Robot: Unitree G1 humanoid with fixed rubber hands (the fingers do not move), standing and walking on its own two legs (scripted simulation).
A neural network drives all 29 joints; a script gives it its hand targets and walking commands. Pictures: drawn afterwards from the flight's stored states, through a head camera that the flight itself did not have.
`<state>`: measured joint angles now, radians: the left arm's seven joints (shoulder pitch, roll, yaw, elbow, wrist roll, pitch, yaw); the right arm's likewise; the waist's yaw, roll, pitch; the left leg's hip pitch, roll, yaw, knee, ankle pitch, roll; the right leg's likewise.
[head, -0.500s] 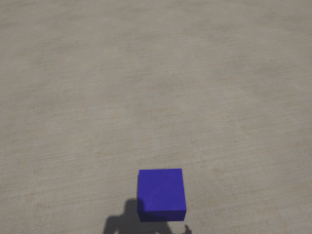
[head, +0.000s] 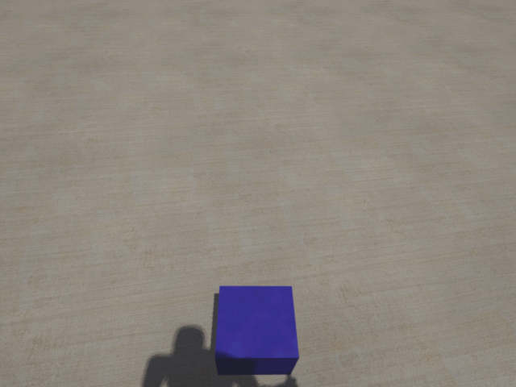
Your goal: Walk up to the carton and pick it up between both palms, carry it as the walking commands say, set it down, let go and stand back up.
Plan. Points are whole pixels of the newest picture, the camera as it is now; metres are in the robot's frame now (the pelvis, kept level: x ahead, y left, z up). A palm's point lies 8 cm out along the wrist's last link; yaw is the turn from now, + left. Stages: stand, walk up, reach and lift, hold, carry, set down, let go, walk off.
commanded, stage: walk up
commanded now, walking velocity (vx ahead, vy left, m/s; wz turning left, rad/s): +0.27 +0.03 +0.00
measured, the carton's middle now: (255, 330) +0.45 +0.00 -0.66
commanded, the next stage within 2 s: stand in 1.80 s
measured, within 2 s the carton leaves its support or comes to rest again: neither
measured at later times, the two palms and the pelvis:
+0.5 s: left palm out of the picture +0.08 +0.26 -0.14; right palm out of the picture +0.17 -0.23 -0.13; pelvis +0.11 +0.01 +0.00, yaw +0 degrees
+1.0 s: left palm out of the picture +0.16 +0.25 -0.14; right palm (397, 372) +0.21 -0.24 -0.14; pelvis +0.16 +0.00 +0.00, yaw +0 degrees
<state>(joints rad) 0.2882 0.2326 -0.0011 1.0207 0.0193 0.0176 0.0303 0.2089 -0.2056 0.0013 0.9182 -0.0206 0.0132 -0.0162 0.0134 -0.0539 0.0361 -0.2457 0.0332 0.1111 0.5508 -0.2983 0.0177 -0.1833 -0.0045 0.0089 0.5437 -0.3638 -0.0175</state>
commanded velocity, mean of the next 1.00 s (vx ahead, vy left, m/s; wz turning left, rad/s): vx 0.10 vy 0.00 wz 0.00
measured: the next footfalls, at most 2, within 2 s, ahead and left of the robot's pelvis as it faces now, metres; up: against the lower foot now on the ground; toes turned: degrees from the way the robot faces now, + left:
left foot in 0.40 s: +0.10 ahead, +0.13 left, +0.00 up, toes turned +5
right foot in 0.60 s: +0.13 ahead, -0.12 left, +0.00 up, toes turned +0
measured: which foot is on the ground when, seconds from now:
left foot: down 0.00-0.12, up 0.14-0.38, down 0.40-1.00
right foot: down 0.00-0.42, up 0.44-0.58, down 0.60-1.00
